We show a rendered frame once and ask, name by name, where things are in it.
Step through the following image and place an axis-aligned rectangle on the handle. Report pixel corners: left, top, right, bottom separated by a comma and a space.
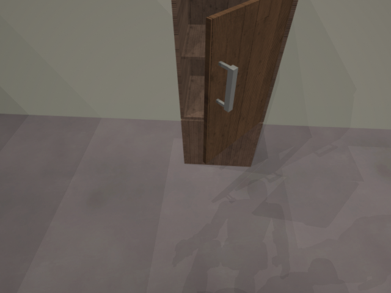
216, 61, 238, 112

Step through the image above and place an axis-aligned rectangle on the cupboard door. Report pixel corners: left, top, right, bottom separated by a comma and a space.
203, 0, 294, 164

